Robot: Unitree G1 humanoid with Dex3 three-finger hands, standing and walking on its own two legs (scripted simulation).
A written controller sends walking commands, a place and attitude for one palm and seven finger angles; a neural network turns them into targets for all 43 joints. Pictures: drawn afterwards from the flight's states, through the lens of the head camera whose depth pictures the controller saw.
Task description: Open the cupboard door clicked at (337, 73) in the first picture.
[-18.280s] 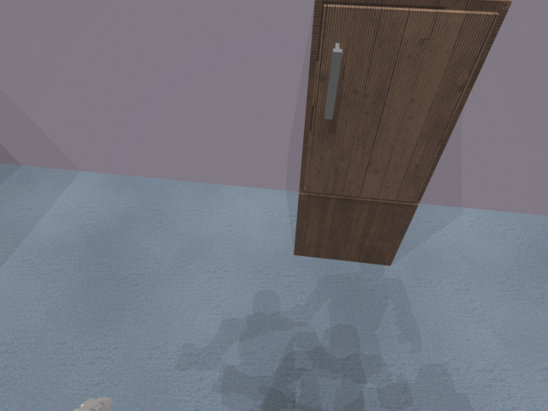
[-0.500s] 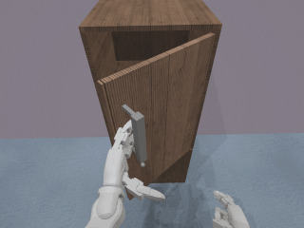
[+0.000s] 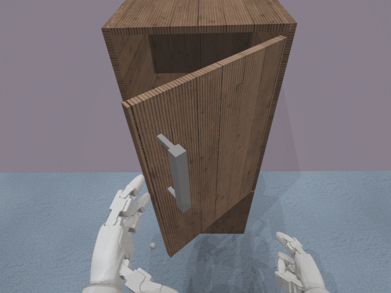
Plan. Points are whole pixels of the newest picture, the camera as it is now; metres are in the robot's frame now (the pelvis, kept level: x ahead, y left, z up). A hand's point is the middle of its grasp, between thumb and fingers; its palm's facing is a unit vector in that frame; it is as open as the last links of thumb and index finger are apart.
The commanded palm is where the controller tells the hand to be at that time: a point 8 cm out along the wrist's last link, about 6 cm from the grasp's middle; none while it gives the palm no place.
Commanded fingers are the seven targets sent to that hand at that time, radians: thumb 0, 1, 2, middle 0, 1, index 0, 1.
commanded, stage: slide the hand sideways off the handle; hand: left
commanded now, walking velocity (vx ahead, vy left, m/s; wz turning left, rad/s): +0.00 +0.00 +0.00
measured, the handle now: (174, 175) +0.31 +0.07 +0.11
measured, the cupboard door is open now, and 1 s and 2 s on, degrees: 40 40 40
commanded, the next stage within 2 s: draw the hand back to the body in 0.16 s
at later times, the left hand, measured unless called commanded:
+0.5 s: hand (119, 243) +0.17 +0.13 +0.12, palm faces +0.06 -1.00 -0.05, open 16.3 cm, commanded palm +0.13 +0.19 +0.13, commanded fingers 0.00 -0.50 0.30 -0.15 -0.30 -0.15 -0.30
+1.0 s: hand (63, 229) +0.18 +0.22 +0.15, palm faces +0.25 -0.93 -0.28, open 14.5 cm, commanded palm +0.14 +0.26 +0.17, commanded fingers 0.00 0.13 0.57 -0.17 -0.30 -0.17 -0.30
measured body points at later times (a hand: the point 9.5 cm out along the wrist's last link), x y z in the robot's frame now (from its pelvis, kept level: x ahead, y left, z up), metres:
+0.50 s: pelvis +0.00 +0.00 +0.00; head -0.02 -0.02 +0.45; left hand +0.16 +0.19 +0.13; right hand +0.17 -0.22 -0.06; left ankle +0.02 +0.10 -0.71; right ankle -0.02 -0.08 -0.71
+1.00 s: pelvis +0.00 +0.02 +0.02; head -0.02 +0.01 +0.47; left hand +0.16 +0.26 +0.16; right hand +0.20 -0.17 -0.04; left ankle +0.02 +0.10 -0.71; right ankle -0.02 -0.08 -0.71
